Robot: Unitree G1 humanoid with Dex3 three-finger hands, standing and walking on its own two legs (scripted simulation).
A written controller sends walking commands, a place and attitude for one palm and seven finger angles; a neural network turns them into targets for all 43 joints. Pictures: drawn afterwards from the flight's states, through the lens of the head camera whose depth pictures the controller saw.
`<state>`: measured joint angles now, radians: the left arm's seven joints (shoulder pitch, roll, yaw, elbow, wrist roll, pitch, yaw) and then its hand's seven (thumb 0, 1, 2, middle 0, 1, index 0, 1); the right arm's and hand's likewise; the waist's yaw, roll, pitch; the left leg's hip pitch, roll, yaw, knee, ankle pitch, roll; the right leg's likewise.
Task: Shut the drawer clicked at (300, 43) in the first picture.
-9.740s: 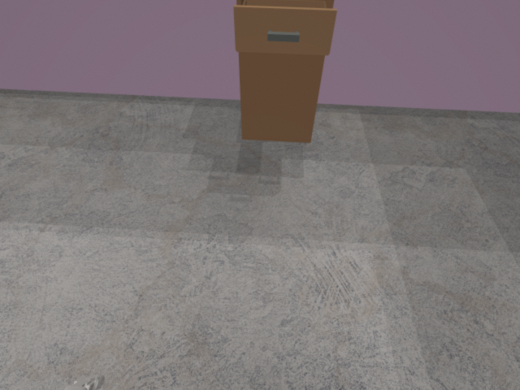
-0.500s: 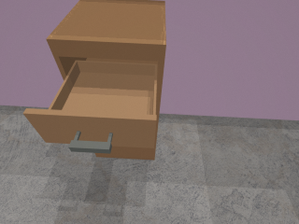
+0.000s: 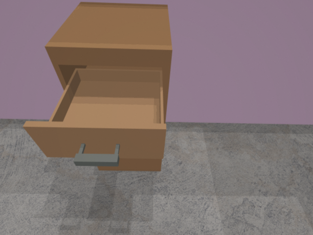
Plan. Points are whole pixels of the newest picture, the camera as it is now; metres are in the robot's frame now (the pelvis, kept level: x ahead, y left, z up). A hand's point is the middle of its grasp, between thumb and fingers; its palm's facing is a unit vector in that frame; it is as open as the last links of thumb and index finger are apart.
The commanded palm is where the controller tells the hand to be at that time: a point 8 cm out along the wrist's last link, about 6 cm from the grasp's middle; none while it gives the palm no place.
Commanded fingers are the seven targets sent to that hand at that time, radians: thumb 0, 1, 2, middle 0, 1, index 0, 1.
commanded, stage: come to a stop and stand still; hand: left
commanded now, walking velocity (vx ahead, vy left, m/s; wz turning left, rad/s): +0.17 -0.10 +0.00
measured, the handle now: (98, 153) +0.33 +0.19 -0.01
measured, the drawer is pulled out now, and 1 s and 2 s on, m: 0.29 0.29 0.29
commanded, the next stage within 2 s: look again from close up in 1.16 s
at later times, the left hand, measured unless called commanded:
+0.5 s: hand out of the picture +0.05 +0.14 -0.18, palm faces +0.09 -0.97 -0.24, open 7.3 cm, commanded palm none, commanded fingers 0.00 0.90 0.90 -0.20 -0.30 -0.20 -0.30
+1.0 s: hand out of the picture +0.05 +0.18 -0.17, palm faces +0.05 -0.98 -0.21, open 7.4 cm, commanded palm none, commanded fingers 0.00 0.90 0.90 -0.20 -0.30 -0.20 -0.30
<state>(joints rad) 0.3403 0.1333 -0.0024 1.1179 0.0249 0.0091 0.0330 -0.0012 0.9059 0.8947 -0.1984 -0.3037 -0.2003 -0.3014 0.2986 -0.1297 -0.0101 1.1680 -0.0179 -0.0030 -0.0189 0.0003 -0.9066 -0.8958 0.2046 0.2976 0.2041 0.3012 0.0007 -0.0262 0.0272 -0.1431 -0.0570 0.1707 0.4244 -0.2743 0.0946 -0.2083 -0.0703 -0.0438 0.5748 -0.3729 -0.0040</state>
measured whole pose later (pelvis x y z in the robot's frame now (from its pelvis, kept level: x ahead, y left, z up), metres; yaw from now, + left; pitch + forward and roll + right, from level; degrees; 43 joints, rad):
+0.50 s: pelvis +0.04 -0.04 +0.00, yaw +2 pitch +0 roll +1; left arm 0.23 0.14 0.03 1.05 0.02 -0.01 0.07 0.01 0.92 0.89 -0.20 -0.30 -0.20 -0.30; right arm 0.21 -0.15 -0.04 1.10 -0.01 0.04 -0.04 0.01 -0.92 -0.90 0.20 0.30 0.20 0.30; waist 0.02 0.00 0.10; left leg -0.25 0.00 0.09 0.73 -0.47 -0.01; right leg -0.24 -0.04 -0.14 0.55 -0.32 -0.05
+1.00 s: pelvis +0.04 +0.00 +0.00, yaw +2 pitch +0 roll +1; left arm 0.26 0.17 0.02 1.08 0.01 -0.01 0.03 0.00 0.91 0.89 -0.20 -0.30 -0.20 -0.30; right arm 0.22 -0.16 -0.01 1.11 -0.01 0.00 -0.03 0.00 -0.93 -0.90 0.21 0.30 0.21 0.30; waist -0.01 -0.01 0.06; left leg -0.20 0.01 0.05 0.47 -0.26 0.00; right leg -0.17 -0.02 -0.03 0.49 -0.31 -0.01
